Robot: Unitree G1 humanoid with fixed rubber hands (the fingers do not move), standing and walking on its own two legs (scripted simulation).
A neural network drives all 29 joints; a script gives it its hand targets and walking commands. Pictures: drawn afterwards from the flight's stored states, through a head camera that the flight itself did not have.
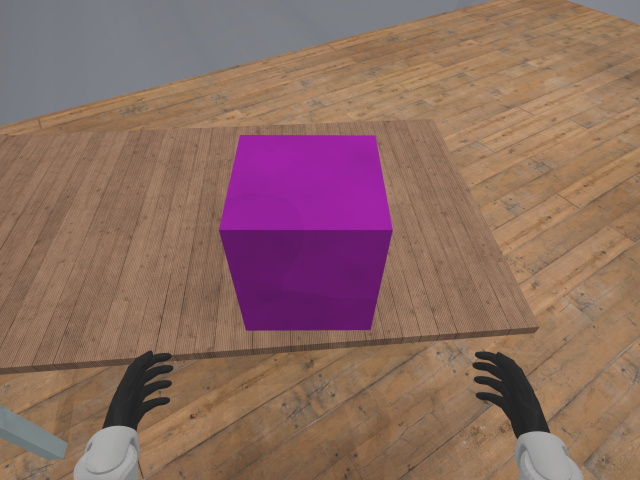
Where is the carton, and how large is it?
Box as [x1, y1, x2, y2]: [219, 135, 392, 330]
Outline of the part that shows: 240,135 219,231 246,330 370,329 392,230 375,136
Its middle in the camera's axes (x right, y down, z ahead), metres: -0.02 +0.00 +0.63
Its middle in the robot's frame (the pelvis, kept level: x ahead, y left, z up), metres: +0.46 +0.02 +0.00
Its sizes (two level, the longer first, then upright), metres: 0.210 0.200 0.250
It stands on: a table, 0.65 m high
